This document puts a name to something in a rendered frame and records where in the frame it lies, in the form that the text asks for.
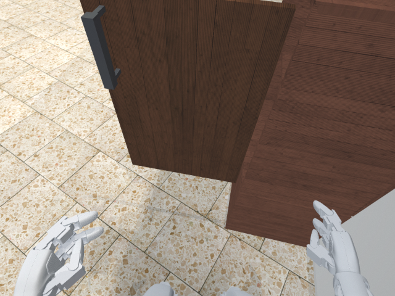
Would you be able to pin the robot right shin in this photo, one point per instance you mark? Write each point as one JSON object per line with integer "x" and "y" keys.
{"x": 233, "y": 288}

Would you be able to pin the cupboard door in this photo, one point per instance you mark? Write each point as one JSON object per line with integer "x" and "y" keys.
{"x": 194, "y": 77}

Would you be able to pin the right robot hand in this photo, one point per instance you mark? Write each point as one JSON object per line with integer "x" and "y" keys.
{"x": 336, "y": 239}

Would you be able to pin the left robot hand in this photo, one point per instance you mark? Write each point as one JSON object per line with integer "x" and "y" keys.
{"x": 42, "y": 264}

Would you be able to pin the handle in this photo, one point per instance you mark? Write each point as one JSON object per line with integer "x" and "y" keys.
{"x": 93, "y": 27}

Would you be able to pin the robot right forearm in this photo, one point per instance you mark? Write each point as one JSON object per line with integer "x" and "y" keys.
{"x": 348, "y": 283}

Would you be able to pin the robot left thigh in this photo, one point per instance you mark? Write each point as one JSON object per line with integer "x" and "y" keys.
{"x": 160, "y": 290}

